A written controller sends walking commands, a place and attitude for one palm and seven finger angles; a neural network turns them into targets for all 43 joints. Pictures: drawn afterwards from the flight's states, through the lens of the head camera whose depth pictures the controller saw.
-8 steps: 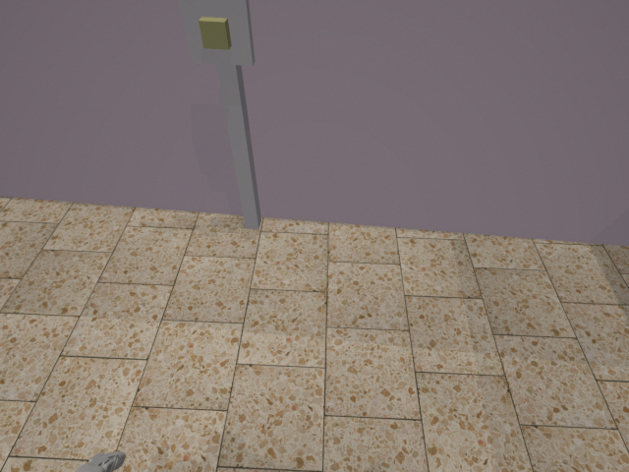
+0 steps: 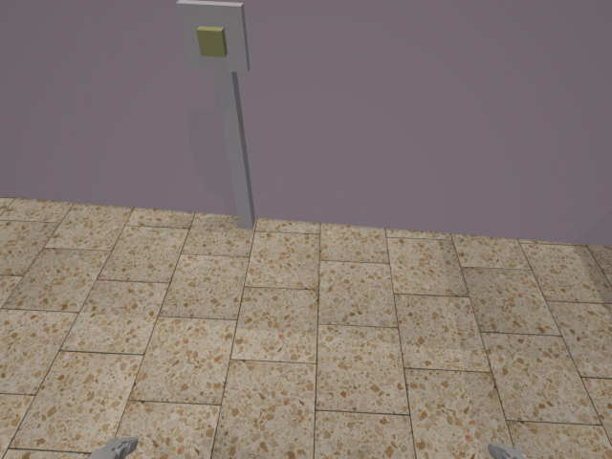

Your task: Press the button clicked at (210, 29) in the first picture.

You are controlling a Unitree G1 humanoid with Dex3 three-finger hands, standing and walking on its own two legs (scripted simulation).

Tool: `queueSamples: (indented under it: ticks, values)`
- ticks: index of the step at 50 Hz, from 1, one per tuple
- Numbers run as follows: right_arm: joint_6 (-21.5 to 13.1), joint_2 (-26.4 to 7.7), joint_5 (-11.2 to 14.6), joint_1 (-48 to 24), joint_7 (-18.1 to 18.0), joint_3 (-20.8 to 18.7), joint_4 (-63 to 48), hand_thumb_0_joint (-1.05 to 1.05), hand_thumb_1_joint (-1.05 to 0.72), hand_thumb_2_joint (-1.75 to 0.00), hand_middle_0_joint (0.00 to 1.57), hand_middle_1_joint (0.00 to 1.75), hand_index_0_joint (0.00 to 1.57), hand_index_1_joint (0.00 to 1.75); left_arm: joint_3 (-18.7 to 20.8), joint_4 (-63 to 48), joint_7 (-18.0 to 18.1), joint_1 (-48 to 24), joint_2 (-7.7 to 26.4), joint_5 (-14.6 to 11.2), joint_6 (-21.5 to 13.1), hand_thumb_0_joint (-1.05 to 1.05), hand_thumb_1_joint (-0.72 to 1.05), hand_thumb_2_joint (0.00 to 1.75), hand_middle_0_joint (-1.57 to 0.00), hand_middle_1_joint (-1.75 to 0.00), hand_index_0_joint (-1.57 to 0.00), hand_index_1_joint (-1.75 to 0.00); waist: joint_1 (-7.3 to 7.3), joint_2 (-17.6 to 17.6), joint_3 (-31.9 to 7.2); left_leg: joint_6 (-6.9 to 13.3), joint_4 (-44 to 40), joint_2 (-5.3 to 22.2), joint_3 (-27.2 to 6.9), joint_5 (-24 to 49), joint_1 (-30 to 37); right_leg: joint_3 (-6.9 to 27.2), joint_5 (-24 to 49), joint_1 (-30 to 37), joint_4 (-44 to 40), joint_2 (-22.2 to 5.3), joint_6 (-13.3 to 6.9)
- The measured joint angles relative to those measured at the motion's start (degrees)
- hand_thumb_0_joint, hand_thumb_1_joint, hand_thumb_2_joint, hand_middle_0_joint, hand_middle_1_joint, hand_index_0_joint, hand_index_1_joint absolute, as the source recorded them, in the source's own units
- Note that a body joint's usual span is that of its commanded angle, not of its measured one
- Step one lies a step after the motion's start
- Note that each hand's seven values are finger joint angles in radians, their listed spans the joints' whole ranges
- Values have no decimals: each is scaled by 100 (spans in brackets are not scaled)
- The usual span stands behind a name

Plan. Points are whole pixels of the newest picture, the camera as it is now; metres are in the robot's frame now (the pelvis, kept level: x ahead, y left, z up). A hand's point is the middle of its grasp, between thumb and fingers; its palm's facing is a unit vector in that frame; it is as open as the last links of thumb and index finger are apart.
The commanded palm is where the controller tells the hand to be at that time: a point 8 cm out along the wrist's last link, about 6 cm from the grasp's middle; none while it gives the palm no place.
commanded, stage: stand and wait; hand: left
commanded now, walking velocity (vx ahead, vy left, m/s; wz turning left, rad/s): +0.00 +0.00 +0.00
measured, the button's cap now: (212, 41) +1.14 +0.33 +0.06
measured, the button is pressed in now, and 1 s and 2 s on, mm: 0 0 0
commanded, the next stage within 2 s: look at it before walking up in 0.66 s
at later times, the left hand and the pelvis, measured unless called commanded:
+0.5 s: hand out of the picture +0.06 +0.24 -0.15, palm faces -0.03 -0.94 -0.35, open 7.4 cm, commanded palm none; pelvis -0.01 -0.02 +0.01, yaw +0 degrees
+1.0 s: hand out of the picture +0.06 +0.23 -0.15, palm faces -0.04 -0.94 -0.34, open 7.4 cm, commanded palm none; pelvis -0.03 -0.02 +0.01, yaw +0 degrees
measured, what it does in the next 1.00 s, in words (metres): stands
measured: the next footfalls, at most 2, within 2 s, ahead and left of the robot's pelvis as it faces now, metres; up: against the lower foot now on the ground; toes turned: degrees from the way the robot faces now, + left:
none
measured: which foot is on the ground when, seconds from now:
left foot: down 0.00-1.00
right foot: down 0.00-1.00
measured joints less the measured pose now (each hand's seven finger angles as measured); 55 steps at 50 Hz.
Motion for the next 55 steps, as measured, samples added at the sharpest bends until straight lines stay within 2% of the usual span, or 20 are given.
queueSamples:
  ticks: [8,26,55]
  values:
    - [1,43,9,-8,-5,-6,154,1,-91,-90,20,30,20,30,9,120,-7,79,-73,8,-14,1,90,90,-21,-30,-21,-30,22,-21,28,-53,-156,49,-19,102,83,-20,90,74,-135,47,-47]
    - [44,-86,40,265,-9,-24,612,1,-91,-90,20,30,20,30,47,473,-11,215,46,-10,-33,1,90,90,-21,-30,-20,-30,-13,3,136,-142,-402,152,-32,323,169,-37,327,157,-394,149,-129]
    - [3,-35,46,251,19,-8,687,1,-91,-90,20,30,20,30,33,507,-31,152,9,7,-68,1,90,90,-21,-30,-21,-30,-26,-10,100,-151,-545,170,-16,492,146,-20,511,133,-551,166,-132]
